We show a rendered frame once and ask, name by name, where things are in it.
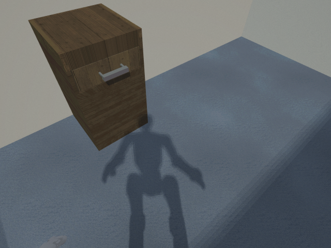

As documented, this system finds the cabinet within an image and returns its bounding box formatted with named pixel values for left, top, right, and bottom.
left=29, top=3, right=148, bottom=151

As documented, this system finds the handle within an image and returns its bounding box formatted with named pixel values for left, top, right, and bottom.
left=99, top=64, right=129, bottom=82

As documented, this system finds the robot left hand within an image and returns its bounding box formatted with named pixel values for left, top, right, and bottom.
left=40, top=236, right=67, bottom=248

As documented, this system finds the drawer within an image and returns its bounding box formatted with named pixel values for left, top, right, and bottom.
left=70, top=46, right=141, bottom=92

